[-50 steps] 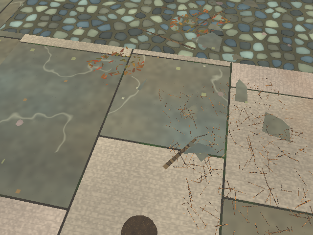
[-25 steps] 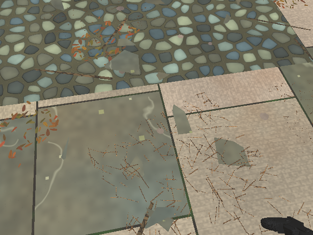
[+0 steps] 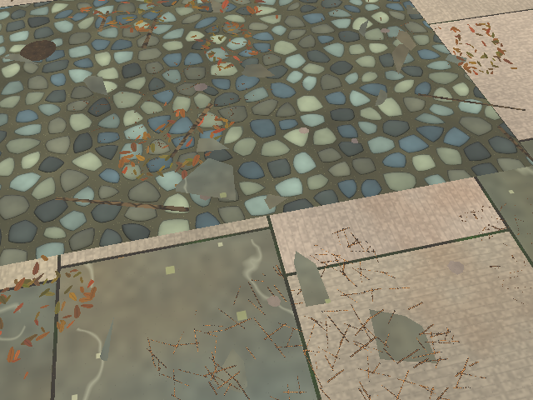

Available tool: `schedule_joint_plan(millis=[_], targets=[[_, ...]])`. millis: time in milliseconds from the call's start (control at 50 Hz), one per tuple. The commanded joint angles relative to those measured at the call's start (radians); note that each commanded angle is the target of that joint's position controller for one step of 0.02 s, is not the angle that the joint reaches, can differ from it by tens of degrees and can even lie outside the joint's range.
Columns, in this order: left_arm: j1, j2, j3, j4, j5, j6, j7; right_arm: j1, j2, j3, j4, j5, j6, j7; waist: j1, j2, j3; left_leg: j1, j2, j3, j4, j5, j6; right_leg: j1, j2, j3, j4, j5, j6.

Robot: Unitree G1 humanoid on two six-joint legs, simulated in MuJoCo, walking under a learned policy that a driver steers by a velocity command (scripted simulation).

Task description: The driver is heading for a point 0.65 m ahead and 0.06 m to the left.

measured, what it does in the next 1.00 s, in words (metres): steps on the spot: left foot, then right foot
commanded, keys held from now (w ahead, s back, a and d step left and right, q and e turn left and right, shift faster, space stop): q+shift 0.28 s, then e+shift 0.68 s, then q+shift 0.04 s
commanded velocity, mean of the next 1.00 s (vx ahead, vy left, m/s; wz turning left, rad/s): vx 0.01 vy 0.00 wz -0.05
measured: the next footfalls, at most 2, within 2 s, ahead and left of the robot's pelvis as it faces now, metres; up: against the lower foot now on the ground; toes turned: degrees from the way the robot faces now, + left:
left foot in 0.12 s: +0.02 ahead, +0.11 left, +0.00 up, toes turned +10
right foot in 0.66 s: +0.04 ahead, -0.07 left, +0.00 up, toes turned +11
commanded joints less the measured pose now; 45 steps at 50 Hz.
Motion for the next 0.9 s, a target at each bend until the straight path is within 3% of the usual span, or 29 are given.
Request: schedule_joint_plan(millis=[20, 60, 100, 120, 140, 160, 180, 200, 240, 260, 300, 380, 440, 480, 520, 600, 640, 660, 680, 700, 720, 740, 760, 800, 900], targets=[[-0.017, 0.152, 0.055, -0.056, 0.008, -0.020, 0.001, 0.024, -0.049, -0.014, -0.085, 0.004, 0.008, 0.019, 0.026, -0.200, -0.132, 0.086, 0.034, -0.006, -0.145, 0.033, 0.020, 0.079, -0.256, 0.113, -0.126, 0.186, -0.159], [0.001, 0.175, 0.069, -0.047, 0.009, -0.018, -0.007, 0.014, -0.063, -0.020, -0.105, 0.007, 0.007, 0.027, 0.032, -0.206, -0.144, 0.139, 0.020, 0.026, -0.238, 0.036, 0.040, 0.081, -0.281, 0.099, -0.089, 0.154, -0.139], [0.006, 0.190, 0.081, -0.039, 0.000, -0.009, -0.014, 0.062, -0.068, -0.025, -0.095, 0.006, -0.003, 0.029, -0.004, -0.130, -0.146, 0.275, -0.012, 0.038, -0.428, 0.139, 0.072, 0.003, -0.259, 0.029, 0.036, 0.021, -0.060], [0.054, 0.172, 0.084, -0.023, 0.000, 0.003, -0.021, 0.081, -0.114, -0.037, -0.088, -0.010, -0.014, 0.022, -0.011, 0.043, -0.083, 0.311, 0.042, -0.123, -0.605, 0.204, 0.099, -0.114, -0.185, -0.039, 0.215, -0.174, 0.018], [0.063, 0.103, 0.063, -0.085, -0.004, 0.020, -0.024, 0.064, -0.284, -0.070, -0.131, -0.014, -0.023, 0.010, 0.019, 0.364, -0.019, 0.305, 0.348, -0.624, -0.720, 0.452, 0.210, -0.395, 0.010, -0.076, 0.459, -0.516, 0.111], [-0.080, 0.132, 0.062, -0.123, 0.009, 0.030, -0.014, 0.122, -0.302, -0.086, -0.128, -0.022, -0.018, -0.001, -0.061, 0.224, -0.020, 0.240, 0.362, -0.650, -0.751, 0.551, 0.302, -0.408, 0.041, 0.120, 0.601, -0.514, 0.095], [-0.068, 0.128, 0.061, -0.118, -0.004, 0.030, -0.014, 0.088, -0.270, -0.077, -0.121, -0.021, -0.014, -0.011, -0.019, 0.168, -0.009, 0.227, 0.305, -0.560, -0.729, 0.456, 0.300, -0.407, 0.029, 0.169, 0.635, -0.418, 0.082], [-0.036, 0.143, 0.065, -0.097, -0.011, 0.020, -0.016, 0.007, -0.236, -0.068, -0.136, -0.011, -0.008, -0.017, 0.023, 0.131, 0.009, 0.209, 0.231, -0.469, -0.723, 0.380, 0.262, -0.391, 0.012, 0.182, 0.617, -0.291, 0.072], [0.025, 0.172, 0.075, -0.056, 0.014, 0.006, -0.022, -0.093, -0.188, -0.056, -0.168, 0.005, -0.006, -0.019, 0.053, 0.134, -0.054, 0.244, 0.142, -0.387, -0.680, 0.496, 0.227, -0.348, 0.031, 0.167, 0.646, -0.178, 0.068], [0.037, 0.175, 0.076, -0.048, 0.016, 0.007, -0.028, -0.079, -0.177, -0.052, -0.169, 0.011, -0.008, -0.016, 0.049, 0.104, -0.090, 0.269, 0.135, -0.385, -0.664, 0.553, 0.223, -0.331, 0.039, 0.171, 0.657, -0.167, 0.071], [0.059, 0.163, 0.072, -0.035, 0.005, 0.012, -0.033, -0.051, -0.176, -0.052, -0.160, 0.013, -0.015, -0.014, 0.042, 0.062, -0.125, 0.341, 0.139, -0.379, -0.650, 0.606, 0.223, -0.343, 0.046, 0.168, 0.634, -0.155, 0.077], [0.086, 0.151, 0.062, -0.002, -0.007, 0.029, -0.030, -0.022, -0.115, -0.022, -0.142, -0.002, -0.028, -0.027, 0.016, 0.092, -0.129, 0.389, 0.161, -0.345, -0.676, 0.652, 0.227, -0.282, 0.030, 0.146, 0.521, -0.163, 0.071], [0.097, 0.122, 0.047, 0.028, -0.012, 0.038, -0.042, -0.057, -0.059, 0.016, -0.125, -0.021, -0.042, -0.031, 0.017, 0.093, -0.100, 0.297, 0.159, -0.283, -0.714, 0.536, 0.210, -0.092, 0.026, 0.147, 0.329, -0.175, 0.048], [0.090, 0.156, 0.056, 0.030, -0.018, 0.042, -0.048, -0.060, -0.119, 0.004, -0.111, -0.029, -0.043, -0.035, 0.006, 0.113, -0.057, 0.261, 0.174, -0.276, -0.702, 0.499, 0.219, -0.040, 0.066, 0.131, 0.284, -0.225, 0.027], [0.098, 0.180, 0.064, 0.023, -0.023, 0.036, -0.054, -0.055, -0.159, -0.007, -0.098, -0.022, -0.037, -0.039, 0.010, 0.098, -0.037, 0.286, 0.214, -0.292, -0.669, 0.572, 0.241, -0.059, 0.080, 0.126, 0.280, -0.273, 0.011], [0.141, 0.151, 0.060, 0.023, -0.029, 0.019, -0.060, -0.100, -0.153, -0.011, -0.091, -0.008, -0.034, -0.051, 0.040, 0.060, -0.060, 0.340, 0.242, -0.262, -0.580, 0.739, 0.239, -0.015, 0.085, 0.097, 0.182, -0.284, -0.016], [0.169, 0.147, 0.061, 0.020, -0.026, 0.007, -0.059, -0.128, -0.157, -0.017, -0.088, -0.001, -0.036, -0.056, 0.075, 0.037, -0.069, 0.292, 0.196, -0.194, -0.491, 0.646, 0.174, 0.086, 0.086, 0.143, -0.026, -0.104, -0.044], [0.190, 0.218, 0.078, 0.015, -0.010, -0.003, -0.057, -0.138, -0.138, -0.017, -0.105, -0.004, -0.039, -0.056, 0.074, -0.084, -0.075, 0.188, 0.103, -0.116, -0.322, 0.464, 0.111, 0.157, -0.027, 0.364, -0.127, 0.050, -0.088], [0.216, 0.344, 0.113, 0.005, -0.015, -0.011, -0.058, -0.170, -0.091, -0.004, -0.158, -0.010, -0.036, -0.055, 0.062, -0.251, -0.032, -0.090, -0.101, -0.003, -0.145, -0.019, 0.025, 0.261, -0.254, 0.695, -0.120, 0.562, -0.214], [0.309, 0.344, 0.123, 0.029, -0.016, -0.009, -0.059, -0.197, -0.077, 0.006, -0.163, -0.020, -0.032, -0.063, 0.117, -0.242, -0.074, -0.164, -0.115, -0.095, 0.025, -0.212, 0.018, 0.288, -0.302, 0.770, -0.141, 0.640, -0.331], [0.279, 0.305, 0.121, 0.026, -0.022, -0.004, -0.054, -0.185, -0.087, 0.005, -0.147, -0.015, -0.031, -0.058, 0.090, -0.143, -0.061, -0.179, -0.076, -0.139, 0.104, -0.138, 0.011, 0.283, -0.245, 0.683, -0.134, 0.537, -0.328], [0.201, 0.269, 0.114, 0.011, -0.028, 0.007, -0.048, -0.189, -0.097, 0.001, -0.136, -0.007, -0.034, -0.052, 0.062, -0.091, -0.038, -0.179, -0.049, -0.148, 0.099, -0.047, 0.004, 0.249, -0.172, 0.600, -0.137, 0.428, -0.279], [0.150, 0.247, 0.109, -0.003, -0.031, 0.017, -0.043, -0.196, -0.109, -0.003, -0.137, -0.006, -0.036, -0.047, 0.045, -0.088, -0.033, -0.180, -0.036, -0.146, 0.067, 0.012, -0.006, 0.243, -0.117, 0.556, -0.137, 0.386, -0.233], [0.149, 0.239, 0.111, -0.014, -0.034, 0.024, -0.043, -0.186, -0.108, -0.001, -0.129, -0.015, -0.033, -0.032, 0.054, -0.095, -0.081, -0.155, -0.044, -0.127, 0.034, 0.064, -0.029, 0.269, -0.059, 0.519, -0.121, 0.406, -0.204], [0.212, 0.285, 0.135, -0.011, -0.025, 0.029, -0.046, -0.233, -0.104, 0.010, -0.151, -0.009, -0.031, -0.030, 0.097, -0.114, -0.094, -0.163, -0.059, -0.141, -0.119, 0.078, -0.045, 0.286, -0.038, 0.614, -0.105, 0.285, -0.197]])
